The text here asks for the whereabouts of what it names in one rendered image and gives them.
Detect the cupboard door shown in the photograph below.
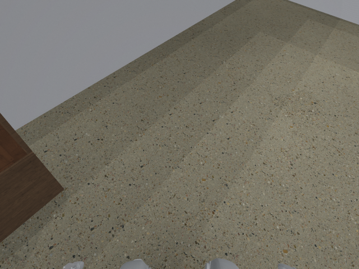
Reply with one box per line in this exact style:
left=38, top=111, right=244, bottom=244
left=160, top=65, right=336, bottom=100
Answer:
left=0, top=124, right=27, bottom=172

